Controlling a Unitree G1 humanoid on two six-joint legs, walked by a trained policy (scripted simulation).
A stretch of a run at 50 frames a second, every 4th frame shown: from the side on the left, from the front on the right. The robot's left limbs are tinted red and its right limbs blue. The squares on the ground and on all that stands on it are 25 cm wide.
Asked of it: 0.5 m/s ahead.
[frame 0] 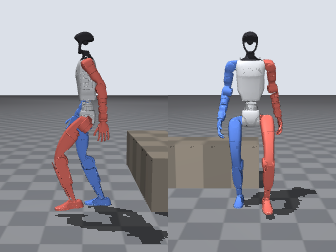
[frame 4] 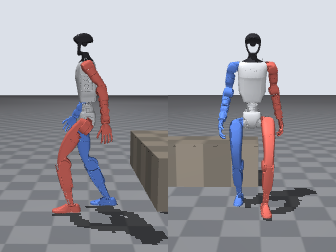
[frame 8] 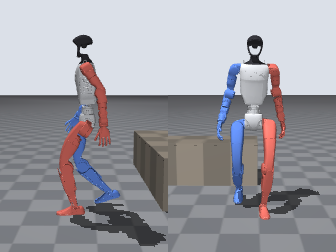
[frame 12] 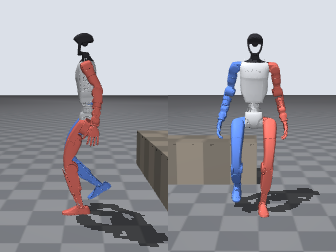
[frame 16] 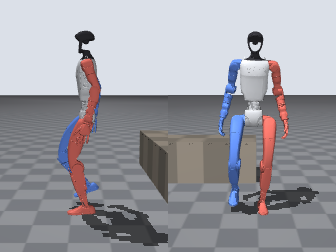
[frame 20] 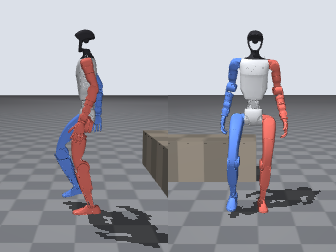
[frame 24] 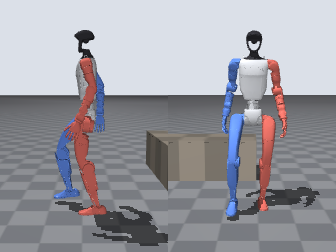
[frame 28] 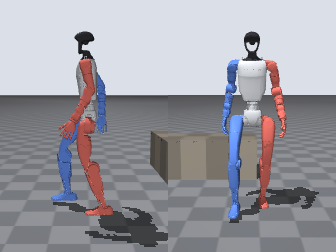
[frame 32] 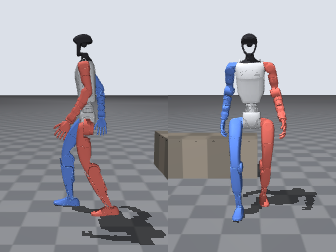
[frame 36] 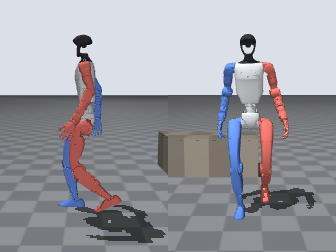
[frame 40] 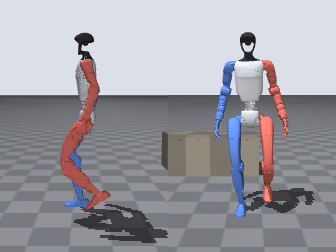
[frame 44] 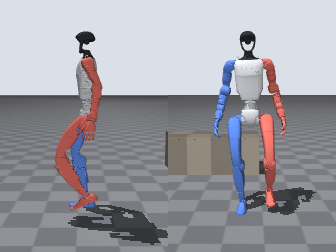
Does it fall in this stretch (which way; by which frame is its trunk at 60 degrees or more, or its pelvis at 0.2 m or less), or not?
no
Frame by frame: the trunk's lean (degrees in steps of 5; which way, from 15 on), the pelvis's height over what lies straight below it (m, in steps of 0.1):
0: 5, 0.8
4: 5, 0.8
8: 5, 0.7
12: 5, 0.8
16: 5, 0.8
20: 5, 0.8
24: 5, 0.8
28: 5, 0.8
32: 5, 0.8
36: 5, 0.8
40: 5, 0.8
44: 5, 0.8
